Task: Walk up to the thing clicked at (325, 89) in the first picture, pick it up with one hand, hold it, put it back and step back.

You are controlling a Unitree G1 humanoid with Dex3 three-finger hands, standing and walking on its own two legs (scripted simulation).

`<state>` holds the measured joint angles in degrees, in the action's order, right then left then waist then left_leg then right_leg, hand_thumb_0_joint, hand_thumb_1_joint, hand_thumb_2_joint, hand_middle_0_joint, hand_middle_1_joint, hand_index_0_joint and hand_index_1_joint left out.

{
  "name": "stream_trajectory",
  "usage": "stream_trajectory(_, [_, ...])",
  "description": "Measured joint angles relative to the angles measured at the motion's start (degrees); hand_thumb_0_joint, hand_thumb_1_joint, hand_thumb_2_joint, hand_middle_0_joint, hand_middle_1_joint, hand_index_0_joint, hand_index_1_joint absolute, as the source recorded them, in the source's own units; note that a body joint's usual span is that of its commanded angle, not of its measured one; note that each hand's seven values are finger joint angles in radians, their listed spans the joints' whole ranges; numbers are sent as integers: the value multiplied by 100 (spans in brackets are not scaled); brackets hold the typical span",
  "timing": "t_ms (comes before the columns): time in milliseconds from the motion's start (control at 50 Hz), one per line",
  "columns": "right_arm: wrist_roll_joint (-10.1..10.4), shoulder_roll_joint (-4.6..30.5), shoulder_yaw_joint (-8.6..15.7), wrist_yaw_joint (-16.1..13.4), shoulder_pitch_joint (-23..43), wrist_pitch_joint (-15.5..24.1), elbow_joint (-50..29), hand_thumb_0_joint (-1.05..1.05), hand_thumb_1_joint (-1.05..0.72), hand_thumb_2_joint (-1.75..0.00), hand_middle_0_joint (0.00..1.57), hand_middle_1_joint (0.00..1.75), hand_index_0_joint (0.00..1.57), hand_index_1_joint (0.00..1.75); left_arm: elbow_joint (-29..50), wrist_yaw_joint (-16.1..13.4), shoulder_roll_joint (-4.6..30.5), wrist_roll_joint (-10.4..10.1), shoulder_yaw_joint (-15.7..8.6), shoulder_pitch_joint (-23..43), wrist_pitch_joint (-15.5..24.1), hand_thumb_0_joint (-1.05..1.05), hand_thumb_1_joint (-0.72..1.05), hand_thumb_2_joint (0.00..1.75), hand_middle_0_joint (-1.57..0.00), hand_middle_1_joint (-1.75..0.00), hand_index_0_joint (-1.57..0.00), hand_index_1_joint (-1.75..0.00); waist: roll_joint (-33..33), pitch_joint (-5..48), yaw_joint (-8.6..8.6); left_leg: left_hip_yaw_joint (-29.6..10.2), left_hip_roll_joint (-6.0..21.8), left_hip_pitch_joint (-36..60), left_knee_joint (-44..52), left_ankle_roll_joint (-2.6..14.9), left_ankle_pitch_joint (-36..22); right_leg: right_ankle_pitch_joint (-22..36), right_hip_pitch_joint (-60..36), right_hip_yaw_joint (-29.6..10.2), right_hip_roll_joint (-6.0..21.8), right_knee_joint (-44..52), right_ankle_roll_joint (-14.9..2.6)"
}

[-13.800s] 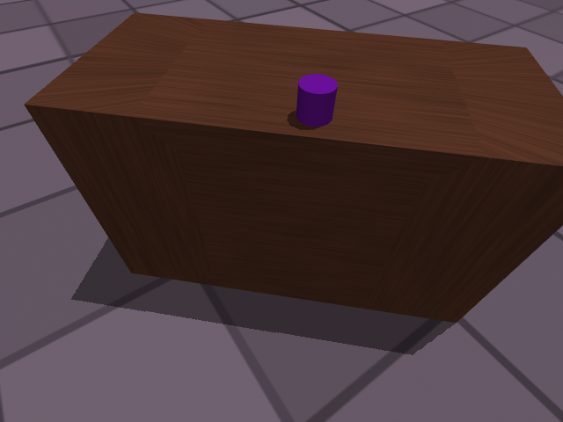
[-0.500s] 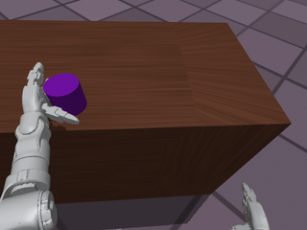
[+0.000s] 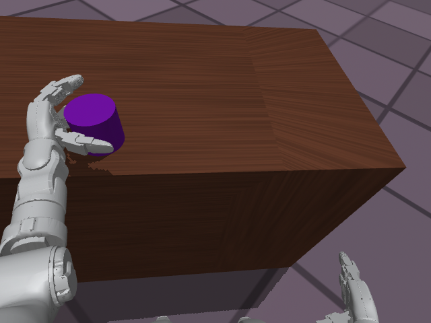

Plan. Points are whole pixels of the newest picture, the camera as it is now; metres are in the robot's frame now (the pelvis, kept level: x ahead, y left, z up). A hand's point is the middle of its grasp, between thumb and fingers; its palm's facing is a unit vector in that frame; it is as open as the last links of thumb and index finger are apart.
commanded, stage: close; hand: left
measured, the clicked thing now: (96, 125) +0.47 +0.21 +0.10
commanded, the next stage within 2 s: settle in 0.26 s
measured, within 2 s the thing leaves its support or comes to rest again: leaves its support in 0.72 s
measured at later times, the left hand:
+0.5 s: hand (90, 124) +0.45 +0.21 +0.12, palm faces +0.23 -0.97 +0.02, open 11.6 cm
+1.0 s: hand (87, 109) +0.44 +0.20 +0.16, palm faces +0.22 -0.98 +0.00, open 11.7 cm
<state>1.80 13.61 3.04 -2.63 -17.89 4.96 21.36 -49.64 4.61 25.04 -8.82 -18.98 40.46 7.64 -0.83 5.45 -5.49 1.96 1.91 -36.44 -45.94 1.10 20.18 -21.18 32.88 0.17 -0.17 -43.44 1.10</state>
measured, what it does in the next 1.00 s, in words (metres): stands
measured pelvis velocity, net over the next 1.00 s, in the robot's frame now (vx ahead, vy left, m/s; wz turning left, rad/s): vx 0.01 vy -0.01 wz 0.01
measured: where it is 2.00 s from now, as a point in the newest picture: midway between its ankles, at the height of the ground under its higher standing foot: outside the picture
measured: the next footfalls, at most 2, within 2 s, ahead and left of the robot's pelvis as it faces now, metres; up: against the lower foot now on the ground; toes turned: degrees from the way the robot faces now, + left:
none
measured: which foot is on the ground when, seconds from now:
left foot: down 0.00-1.00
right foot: down 0.00-1.00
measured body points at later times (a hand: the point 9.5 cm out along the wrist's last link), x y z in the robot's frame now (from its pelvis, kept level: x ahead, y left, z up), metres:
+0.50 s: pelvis +0.01 +0.00 +0.00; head +0.05 +0.01 +0.45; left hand +0.43 +0.27 +0.12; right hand +0.16 -0.26 -0.05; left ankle +0.02 +0.10 -0.71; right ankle +0.00 -0.14 -0.71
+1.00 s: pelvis +0.01 -0.01 +0.01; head +0.02 -0.01 +0.46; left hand +0.42 +0.25 +0.17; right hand +0.16 -0.27 -0.06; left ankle +0.02 +0.10 -0.71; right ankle +0.00 -0.14 -0.71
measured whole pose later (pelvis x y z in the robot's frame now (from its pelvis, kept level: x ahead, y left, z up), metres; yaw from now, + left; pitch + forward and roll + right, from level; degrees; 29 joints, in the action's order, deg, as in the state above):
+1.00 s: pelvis +0.01 -0.01 +0.01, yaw +0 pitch +7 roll -1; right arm 2.7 12.7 2.3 -3.7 -17.5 4.2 25.0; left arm -38.0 2.2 21.1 -9.0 -18.1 35.3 -1.4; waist 1.2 6.1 -3.3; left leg 1.8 1.9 -29.3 -42.2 0.1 19.6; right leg -21.5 26.4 0.4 -0.3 -41.2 0.2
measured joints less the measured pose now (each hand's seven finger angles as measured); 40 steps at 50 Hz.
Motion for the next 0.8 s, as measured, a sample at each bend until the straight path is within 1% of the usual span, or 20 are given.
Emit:
stream_trajectory(40, [-12,-13,-3,16,8,1,8,-1,49,-6,6,5,6,5,-140,-35,-12,12,14,100,-1,-2,-54,26,-59,-43,-59,-43,39,29,-12,24,2,-42,-21,14,16,-1,46,-24,0,-10,14])
stream_trajectory(100, [-32,-31,35,46,-17,-18,-2,-1,49,-6,6,5,6,5,-242,-93,-89,-14,-35,161,27,-2,-51,32,-66,-50,-66,-50,94,52,-13,51,-2,-79,-42,38,39,-9,85,-52,6,-19,35])
stream_trajectory(140, [-42,-17,60,53,-57,-59,-58,-1,49,-6,6,5,6,5,-213,-150,-140,-6,-90,120,42,-2,-48,37,-71,-55,-72,-56,117,66,-9,75,-4,-89,-49,49,54,-20,105,-76,9,-30,46])
stream_trajectory(200, [-40,-13,66,57,-159,-80,-187,-1,49,-6,6,5,6,5,-81,-246,-244,-9,-65,-14,105,-2,-45,44,-77,-63,-80,-64,123,80,30,97,-4,-68,-50,52,77,-40,97,-97,10,-39,52])
stream_trajectory(320, [-42,-92,-43,90,-223,-109,-262,-1,49,-6,6,5,6,5,298,-298,-386,26,-9,-308,121,-1,-53,64,-75,-73,-77,-74,60,164,76,85,2,-1,-40,28,115,-89,33,-86,4,-45,33])
stream_trajectory(420, [-39,-121,-49,109,-212,-139,-232,-1,49,-6,6,5,6,5,545,-299,-466,9,-5,-517,52,0,-55,89,-71,-82,-73,-84,94,192,116,62,0,43,-36,13,136,-122,-15,-63,4,-48,18])
stream_trajectory(460, [-34,-115,-32,121,-212,-167,-224,-1,49,-6,6,5,6,5,623,-297,-485,-7,-18,-571,2,0,-55,96,-69,-84,-70,-86,117,173,126,55,-3,67,-33,9,138,-132,-37,-56,7,-53,15])
stream_trajectory(600, [1,-82,-30,52,-202,-198,-266,-1,48,-7,6,5,6,5,885,-312,-482,54,41,-688,-208,0,-60,102,-66,-92,-67,-94,121,65,160,57,-6,216,46,-21,114,-143,-155,-57,8,-39,-11])
stream_trajectory(700, [18,-90,-44,0,-177,-153,-79,-1,48,-7,6,5,6,5,1071,-271,-557,30,148,-802,-421,0,-61,104,-66,-93,-66,-96,136,90,201,25,4,339,105,-50,103,-143,-285,-26,-5,19,-36])
stream_trajectory(800, [28,-72,-11,-76,-43,-166,132,-1,48,-7,6,5,6,5,1262,-349,-563,35,110,-809,-600,0,-61,104,-65,-94,-66,-97,179,58,196,10,7,492,164,-66,83,-132,-438,-10,-10,67,-50])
